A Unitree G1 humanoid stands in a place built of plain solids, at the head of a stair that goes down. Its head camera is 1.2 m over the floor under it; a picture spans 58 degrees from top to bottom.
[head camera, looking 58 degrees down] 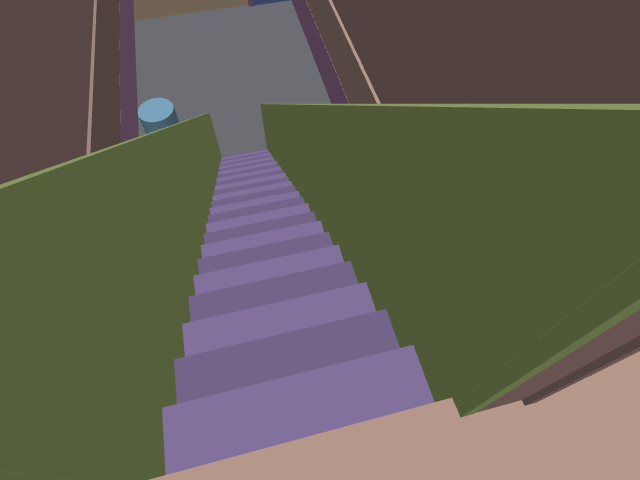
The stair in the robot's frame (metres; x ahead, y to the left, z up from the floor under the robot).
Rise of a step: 0.17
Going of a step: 0.21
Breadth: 0.88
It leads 14 degrees to the left of straight ahead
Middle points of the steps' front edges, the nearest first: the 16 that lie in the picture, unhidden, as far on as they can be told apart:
0.16 0.04 0.00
0.36 0.09 -0.17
0.56 0.14 -0.34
0.76 0.19 -0.51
0.96 0.24 -0.68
1.15 0.28 -0.85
1.35 0.33 -1.02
1.55 0.38 -1.19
1.75 0.43 -1.36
1.95 0.48 -1.53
2.15 0.53 -1.70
2.35 0.58 -1.87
2.55 0.63 -2.04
2.75 0.68 -2.21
2.94 0.73 -2.38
3.14 0.78 -2.55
